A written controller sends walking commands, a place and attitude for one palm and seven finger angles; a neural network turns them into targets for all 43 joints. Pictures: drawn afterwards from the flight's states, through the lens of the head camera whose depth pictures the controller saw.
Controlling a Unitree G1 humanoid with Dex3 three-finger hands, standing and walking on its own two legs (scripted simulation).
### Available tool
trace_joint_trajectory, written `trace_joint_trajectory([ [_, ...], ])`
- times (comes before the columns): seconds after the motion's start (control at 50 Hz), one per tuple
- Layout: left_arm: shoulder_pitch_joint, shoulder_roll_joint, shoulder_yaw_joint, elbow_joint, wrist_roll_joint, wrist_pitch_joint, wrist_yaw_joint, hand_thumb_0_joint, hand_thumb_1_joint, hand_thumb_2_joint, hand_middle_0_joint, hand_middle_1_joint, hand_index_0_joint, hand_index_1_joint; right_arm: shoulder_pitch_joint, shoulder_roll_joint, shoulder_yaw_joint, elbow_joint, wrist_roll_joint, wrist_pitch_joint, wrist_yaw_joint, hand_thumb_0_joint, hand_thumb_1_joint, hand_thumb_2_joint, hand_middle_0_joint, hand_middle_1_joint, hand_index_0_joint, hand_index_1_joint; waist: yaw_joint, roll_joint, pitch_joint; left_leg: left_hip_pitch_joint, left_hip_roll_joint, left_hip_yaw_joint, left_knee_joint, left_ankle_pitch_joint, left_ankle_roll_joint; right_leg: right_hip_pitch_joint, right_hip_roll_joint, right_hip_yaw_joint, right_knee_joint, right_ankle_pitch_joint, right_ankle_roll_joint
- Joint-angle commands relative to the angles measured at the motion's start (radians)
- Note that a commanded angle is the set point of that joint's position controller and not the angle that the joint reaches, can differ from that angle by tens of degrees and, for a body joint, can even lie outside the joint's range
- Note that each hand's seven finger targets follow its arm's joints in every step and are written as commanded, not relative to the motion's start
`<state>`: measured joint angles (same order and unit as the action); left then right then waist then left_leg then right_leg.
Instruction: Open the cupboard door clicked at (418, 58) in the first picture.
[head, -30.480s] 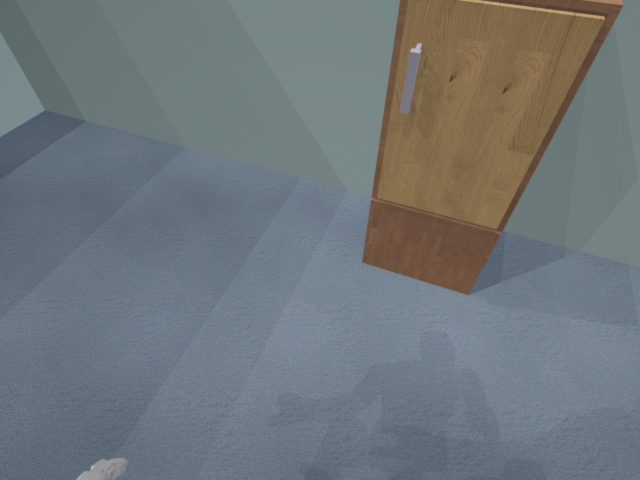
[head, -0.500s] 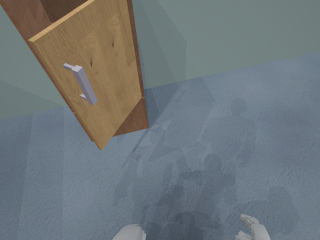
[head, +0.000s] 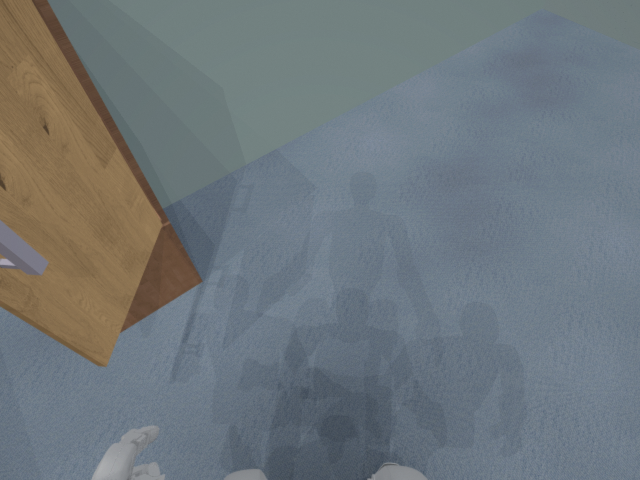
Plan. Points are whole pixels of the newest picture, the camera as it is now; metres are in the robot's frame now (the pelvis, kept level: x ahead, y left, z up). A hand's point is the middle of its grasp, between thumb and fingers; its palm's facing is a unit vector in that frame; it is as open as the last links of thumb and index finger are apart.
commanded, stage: walk to a spot facing it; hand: left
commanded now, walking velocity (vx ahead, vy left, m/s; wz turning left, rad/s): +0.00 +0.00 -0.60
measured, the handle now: out of the picture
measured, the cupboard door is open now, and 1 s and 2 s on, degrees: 47 47 47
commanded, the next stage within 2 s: turn to face it in 1.78 s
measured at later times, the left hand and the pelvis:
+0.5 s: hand (233, 414) +0.21 +0.14 -0.13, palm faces -0.33 -0.93 -0.17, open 7.4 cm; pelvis +0.04 -0.01 +0.02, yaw -18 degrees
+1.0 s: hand (299, 357) +0.31 +0.05 -0.17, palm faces -0.48 -0.86 -0.15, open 7.4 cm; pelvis +0.20 -0.10 +0.01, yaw -33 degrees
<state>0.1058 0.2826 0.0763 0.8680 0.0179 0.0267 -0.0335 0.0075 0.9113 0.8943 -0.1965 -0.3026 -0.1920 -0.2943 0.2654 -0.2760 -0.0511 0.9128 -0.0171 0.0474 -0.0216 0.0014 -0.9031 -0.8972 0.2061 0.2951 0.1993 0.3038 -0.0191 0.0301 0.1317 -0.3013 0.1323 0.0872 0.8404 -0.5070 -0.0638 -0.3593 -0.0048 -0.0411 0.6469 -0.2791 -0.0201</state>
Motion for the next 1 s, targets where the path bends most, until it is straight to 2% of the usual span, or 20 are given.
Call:
trace_joint_trajectory([
  [0.0,0.124,0.189,0.047,-0.034,0.002,0.002,0.053,0.0,0.9,0.9,-0.2,-0.3,-0.2,-0.3,-0.072,-0.088,-0.025,-0.11,0.009,-0.022,-0.013,0.0,-0.9,-0.9,0.2,0.3,0.2,0.3,0.076,-0.292,-0.219,-0.311,-0.023,-0.108,0.376,-0.039,0.004,0.311,-0.293,0.416,-0.268,0.341,-0.209],
  [0.08,0.027,0.158,0.031,-0.069,0.011,0.002,0.05,0.0,0.9,0.9,-0.2,-0.3,-0.2,-0.3,-0.028,-0.041,-0.015,-0.068,0.004,-0.009,-0.001,0.0,-0.9,-0.9,0.2,0.3,0.2,0.3,0.012,-0.135,-0.158,-0.141,-0.058,-0.061,0.193,0.059,-0.006,0.08,-0.215,0.334,-0.302,0.193,-0.168],
  [0.2,-0.009,0.136,0.035,-0.067,0.007,0.009,0.033,0.0,0.9,0.9,-0.2,-0.3,-0.2,-0.3,0.107,-0.036,-0.012,-0.044,0.0,-0.037,-0.003,0.0,-0.9,-0.9,0.2,0.3,0.2,0.3,-0.036,-0.161,-0.169,0.147,-0.108,-0.023,-0.294,0.139,0.015,-0.071,-0.126,0.384,-0.287,-0.256,-0.108],
  [0.22,-0.027,0.096,0.026,-0.087,0.001,0.013,0.024,0.0,0.9,0.9,-0.2,-0.3,-0.2,-0.3,0.176,-0.088,-0.02,-0.025,-0.008,-0.048,-0.011,0.0,-0.9,-0.9,0.2,0.3,0.2,0.3,-0.07,-0.03,-0.166,0.273,-0.026,-0.122,-0.46,0.029,0.052,-0.224,-0.044,0.316,-0.18,-0.376,-0.058],
  [0.24,-0.035,0.021,0.011,-0.12,-0.008,0.016,0.011,0.0,0.9,0.9,-0.2,-0.3,-0.2,-0.3,0.224,-0.198,-0.042,-0.021,-0.032,-0.057,-0.017,0.0,-0.9,-0.9,0.2,0.3,0.2,0.3,-0.093,0.3,-0.125,0.311,0.262,-0.504,-0.656,-0.274,0.155,-0.405,0.111,0.123,0.157,-0.389,0.011],
  [0.26,-0.11,0.043,0.024,-0.164,-0.003,0.002,-0.003,0.0,0.9,0.9,-0.2,-0.3,-0.2,-0.3,0.2,-0.241,-0.049,-0.039,-0.028,-0.066,-0.033,0.0,-0.9,-0.9,0.2,0.3,0.2,0.3,-0.083,0.217,-0.088,0.18,0.407,-0.622,-0.748,-0.314,0.245,-0.401,0.014,0.075,0.33,-0.301,0.025],
  [0.28,-0.115,0.047,0.033,-0.152,0.013,-0.009,-0.017,0.0,0.9,0.9,-0.2,-0.3,-0.2,-0.3,0.158,-0.213,-0.042,-0.058,-0.033,-0.076,-0.019,0.0,-0.9,-0.9,0.2,0.3,0.2,0.3,-0.062,0.096,-0.072,0.113,0.37,-0.611,-0.74,-0.263,0.253,-0.356,-0.015,0.094,0.446,-0.23,0.022],
  [0.38,-0.092,-0.023,0.01,-0.093,0.011,-0.015,-0.042,0.0,0.9,0.9,-0.2,-0.3,-0.2,-0.3,0.152,-0.098,-0.015,-0.024,-0.025,-0.102,-0.016,0.0,-0.9,-0.9,0.2,0.3,0.2,0.3,-0.032,0.129,-0.09,0.223,0.188,-0.107,-0.603,0.288,0.154,-0.323,-0.065,-0.003,0.354,-0.055,0.048],
  [0.48,-0.132,-0.038,0.001,-0.086,0.009,-0.022,-0.044,0.0,0.9,0.9,-0.2,-0.3,-0.2,-0.3,0.207,-0.114,-0.026,0.006,-0.028,-0.095,-0.004,0.0,-0.9,-0.9,0.2,0.3,0.2,0.3,-0.058,0.163,-0.091,0.193,0.211,0.02,-0.555,0.375,0.142,-0.133,-0.031,-0.098,0.083,-0.082,0.03],
  [0.54,0.03,0.004,0.018,-0.028,0.012,-0.034,-0.038,0.0,0.9,0.9,-0.2,-0.3,-0.2,-0.3,0.158,-0.117,-0.025,0.0,-0.021,-0.089,0.003,0.0,-0.9,-0.9,0.2,0.3,0.2,0.3,0.035,0.101,-0.152,0.089,0.175,0.108,-0.311,0.449,0.094,0.192,0.033,-0.146,-0.105,-0.02,-0.013],
  [0.56,0.207,0.085,0.04,0.032,0.014,-0.047,-0.027,0.0,0.9,0.9,-0.2,-0.3,-0.2,-0.3,0.115,-0.097,-0.018,-0.022,-0.005,-0.093,0.014,0.0,-0.9,-0.9,0.2,0.3,0.2,0.3,0.122,-0.05,-0.23,-0.126,0.119,0.186,-0.055,0.454,0.051,0.507,-0.063,0.003,-0.169,-0.09,-0.076],
  [0.58,0.391,0.232,0.083,0.08,0.009,-0.054,-0.005,0.0,0.9,0.9,-0.2,-0.3,-0.2,-0.3,0.026,-0.013,0.001,-0.092,0.015,-0.098,0.022,0.0,-0.9,-0.9,0.2,0.3,0.2,0.3,0.2,-0.402,-0.294,-0.458,-0.045,0.195,0.29,-0.117,-0.001,0.712,-0.386,0.523,-0.317,-0.07,-0.209],
  [0.6,0.401,0.239,0.082,0.088,-0.01,-0.05,0.016,0.0,0.9,0.9,-0.2,-0.3,-0.2,-0.3,-0.072,-0.064,-0.009,-0.119,0.007,-0.096,0.012,0.0,-0.9,-0.9,0.2,0.3,0.2,0.3,0.204,-0.27,-0.233,-0.544,-0.015,-0.005,0.424,-0.136,0.011,0.622,-0.445,0.642,-0.373,-0.008,-0.276],
  [0.62,0.301,0.206,0.067,0.069,-0.008,-0.045,0.024,0.0,0.9,0.9,-0.2,-0.3,-0.2,-0.3,-0.091,-0.053,-0.018,-0.107,0.009,-0.091,0.012,0.0,-0.9,-0.9,0.2,0.3,0.2,0.3,0.148,-0.193,-0.162,-0.527,0.027,-0.06,0.454,-0.054,0.014,0.467,-0.4,0.557,-0.398,-0.196,-0.265],
  [0.7,0.091,0.087,0.032,0.021,0.013,-0.064,0.033,0.0,0.9,0.9,-0.2,-0.3,-0.2,-0.3,0.004,-0.007,-0.022,-0.027,-0.013,-0.06,0.028,0.0,-0.9,-0.9,0.2,0.3,0.2,0.3,0.003,-0.185,-0.093,-0.24,0.023,-0.046,0.211,0.143,0.002,0.089,-0.242,0.273,-0.454,-0.15,-0.169],
  [0.88,0.115,0.074,0.038,0.066,0.0,-0.073,0.017,0.0,0.9,0.9,-0.2,-0.3,-0.2,-0.3,0.028,-0.016,-0.022,-0.014,-0.009,-0.109,0.025,0.0,-0.9,-0.9,0.2,0.3,0.2,0.3,-0.036,-0.072,-0.104,0.124,-0.076,0.015,-0.336,0.302,0.015,0.039,-0.153,0.214,-0.295,-0.078,-0.126],
  [0.9,0.118,0.035,0.03,0.061,0.001,-0.073,0.014,0.0,0.9,0.9,-0.2,-0.3,-0.2,-0.3,0.119,-0.062,-0.034,0.017,-0.012,-0.117,0.015,0.0,-0.9,-0.9,0.2,0.3,0.2,0.3,-0.071,0.038,-0.147,0.295,-0.013,-0.081,-0.413,0.219,0.045,-0.058,-0.087,0.178,-0.114,-0.044,-0.09],
  [0.92,0.146,-0.031,0.018,0.043,-0.007,-0.073,0.006,0.0,0.9,0.9,-0.2,-0.3,-0.2,-0.3,0.25,-0.179,-0.06,0.041,-0.035,-0.124,0.004,0.0,-0.9,-0.9,0.2,0.3,0.2,0.3,-0.117,0.288,-0.21,0.462,0.254,-0.424,-0.521,0.067,0.146,-0.266,0.038,0.028,0.211,-0.197,-0.033],
  [0.94,0.085,-0.027,0.011,0.004,-0.002,-0.084,0.003,0.0,0.9,0.9,-0.2,-0.3,-0.2,-0.3,0.326,-0.198,-0.055,0.049,-0.036,-0.112,-0.005,0.0,-0.9,-0.9,0.2,0.3,0.2,0.3,-0.14,0.251,-0.207,0.465,0.391,-0.622,-0.619,0.01,0.238,-0.369,0.044,0.037,0.454,-0.295,-0.025],
  [0.98,0.028,-0.017,0.019,0.02,0.015,-0.083,-0.001,0.0,0.9,0.9,-0.2,-0.3,-0.2,-0.3,0.202,-0.112,-0.033,0.023,-0.028,-0.114,-0.001,0.0,-0.9,-0.9,0.2,0.3,0.2,0.3,-0.075,0.161,-0.079,0.245,0.332,-0.497,-0.648,0.021,0.212,-0.412,-0.059,0.082,0.648,-0.129,-0.023],
])
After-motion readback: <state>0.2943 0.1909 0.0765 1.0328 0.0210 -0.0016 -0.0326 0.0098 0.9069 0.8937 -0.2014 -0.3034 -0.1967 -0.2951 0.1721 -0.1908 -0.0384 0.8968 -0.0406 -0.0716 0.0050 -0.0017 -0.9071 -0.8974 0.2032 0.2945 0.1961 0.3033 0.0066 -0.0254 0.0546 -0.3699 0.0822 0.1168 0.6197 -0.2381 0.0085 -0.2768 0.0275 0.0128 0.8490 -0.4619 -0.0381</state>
